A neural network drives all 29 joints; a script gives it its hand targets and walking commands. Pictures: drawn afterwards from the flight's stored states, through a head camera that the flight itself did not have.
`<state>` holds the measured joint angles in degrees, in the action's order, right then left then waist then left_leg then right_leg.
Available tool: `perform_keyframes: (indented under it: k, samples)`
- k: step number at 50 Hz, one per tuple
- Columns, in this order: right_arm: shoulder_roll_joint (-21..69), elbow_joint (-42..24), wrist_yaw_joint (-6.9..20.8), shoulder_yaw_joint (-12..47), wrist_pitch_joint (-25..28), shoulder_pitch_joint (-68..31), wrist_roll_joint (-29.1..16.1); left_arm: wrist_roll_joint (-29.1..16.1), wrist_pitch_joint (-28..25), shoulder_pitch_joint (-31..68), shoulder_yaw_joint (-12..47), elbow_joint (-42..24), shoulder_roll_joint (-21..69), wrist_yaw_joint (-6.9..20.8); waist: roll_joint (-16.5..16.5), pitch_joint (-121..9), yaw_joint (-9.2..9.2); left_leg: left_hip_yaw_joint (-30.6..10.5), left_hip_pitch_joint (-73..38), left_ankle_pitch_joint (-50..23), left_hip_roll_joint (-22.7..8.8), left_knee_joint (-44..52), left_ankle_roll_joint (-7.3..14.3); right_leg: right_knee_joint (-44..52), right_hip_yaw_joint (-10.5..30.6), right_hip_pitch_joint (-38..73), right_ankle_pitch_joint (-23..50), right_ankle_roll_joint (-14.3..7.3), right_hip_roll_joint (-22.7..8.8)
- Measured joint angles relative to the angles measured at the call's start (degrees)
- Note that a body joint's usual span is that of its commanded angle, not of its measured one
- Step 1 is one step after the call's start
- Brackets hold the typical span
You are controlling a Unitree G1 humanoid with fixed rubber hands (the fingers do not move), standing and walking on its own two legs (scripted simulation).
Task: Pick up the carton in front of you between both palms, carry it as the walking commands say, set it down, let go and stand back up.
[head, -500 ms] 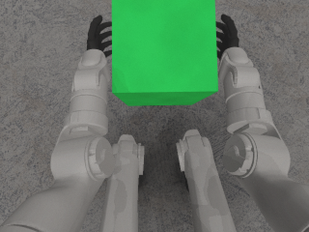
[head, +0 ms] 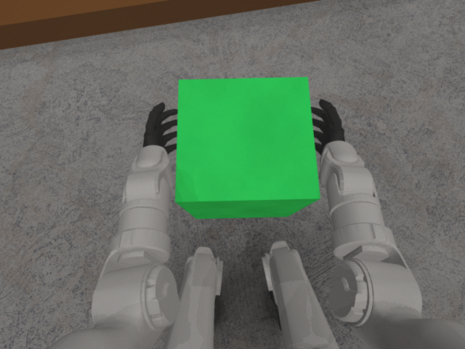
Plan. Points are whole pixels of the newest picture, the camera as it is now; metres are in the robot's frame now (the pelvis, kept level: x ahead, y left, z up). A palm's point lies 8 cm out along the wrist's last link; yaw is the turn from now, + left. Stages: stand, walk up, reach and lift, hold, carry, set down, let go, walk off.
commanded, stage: reach and lift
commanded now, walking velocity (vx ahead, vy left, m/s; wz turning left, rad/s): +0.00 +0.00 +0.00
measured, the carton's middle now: (242, 160) +0.44 -0.01 -0.11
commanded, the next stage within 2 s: hold in 1.84 s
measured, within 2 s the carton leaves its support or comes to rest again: neither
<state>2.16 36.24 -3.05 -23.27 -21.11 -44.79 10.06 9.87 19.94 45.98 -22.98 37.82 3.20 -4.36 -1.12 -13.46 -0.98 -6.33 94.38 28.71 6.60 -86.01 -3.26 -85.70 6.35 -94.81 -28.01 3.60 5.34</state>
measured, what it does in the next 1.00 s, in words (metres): rises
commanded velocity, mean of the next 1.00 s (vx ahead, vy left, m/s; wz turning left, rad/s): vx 0.00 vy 0.00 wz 0.00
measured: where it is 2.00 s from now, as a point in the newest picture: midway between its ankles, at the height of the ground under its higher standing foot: (243, 314)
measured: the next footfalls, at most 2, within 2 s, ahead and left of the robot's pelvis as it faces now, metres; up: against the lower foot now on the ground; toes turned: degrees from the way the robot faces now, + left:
none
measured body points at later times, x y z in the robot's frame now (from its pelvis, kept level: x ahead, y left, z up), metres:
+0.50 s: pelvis +0.06 +0.00 +0.14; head +0.13 +0.00 +0.58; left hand +0.41 +0.14 +0.11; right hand +0.40 -0.16 +0.10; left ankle +0.08 +0.13 -0.54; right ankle +0.08 -0.14 -0.54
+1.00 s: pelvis +0.07 +0.00 +0.20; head +0.03 +0.00 +0.64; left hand +0.37 +0.15 +0.21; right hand +0.37 -0.16 +0.21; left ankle +0.08 +0.13 -0.54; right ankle +0.08 -0.13 -0.54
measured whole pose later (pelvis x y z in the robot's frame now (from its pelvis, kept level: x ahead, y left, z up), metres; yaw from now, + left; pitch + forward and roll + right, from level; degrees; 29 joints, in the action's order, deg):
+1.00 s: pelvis +0.07 +0.00 +0.20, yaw +0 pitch -2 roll +0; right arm 9.0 23.2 0.1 -16.5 -35.3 -16.4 16.6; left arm 16.3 34.3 17.0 -16.7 24.1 9.2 -0.2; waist -0.2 -2.9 -0.2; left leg -8.8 10.9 13.6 2.7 -27.0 -0.9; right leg -26.6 8.1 -11.2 -12.9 1.1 2.3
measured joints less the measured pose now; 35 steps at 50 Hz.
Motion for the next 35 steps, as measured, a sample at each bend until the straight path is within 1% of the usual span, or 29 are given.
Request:
perform_keyframes:
  k: [10,22,29,35]
  samples:
    - [2.01,0.19,0.31,1.15,1.88,8.52,0.55,0.37,-1.79,-8.90,1.14,-0.21,1.90,0.33,0.24,-0.47,0.12,-0.73,-16.92,-1.52,-0.61,12.25,0.76,12.26,0.49,16.93,1.48,-0.72,-0.44]
    - [3.89,-2.78,0.87,3.79,2.46,19.36,0.81,0.89,-2.33,-19.87,3.63,-3.39,4.08,0.84,0.35,1.36,0.23,-1.58,-39.16,-5.34,-1.60,29.23,1.66,29.38,1.14,39.27,5.30,-1.39,-1.28]
    - [4.72,-5.50,1.15,5.64,0.52,24.90,1.01,1.06,-0.30,-25.76,5.23,-6.57,5.06,1.07,0.45,3.22,0.28,-1.96,-53.55,-8.42,-2.36,40.09,2.09,40.34,1.54,53.70,8.42,-1.77,-1.87]
    - [5.43,-9.38,1.31,7.31,-3.58,28.90,1.35,1.19,3.94,-29.89,6.95,-10.63,5.49,1.33,0.72,4.95,0.55,-2.10,-65.94,-11.15,-3.02,48.96,2.34,49.10,1.90,66.02,11.15,-2.06,-2.39]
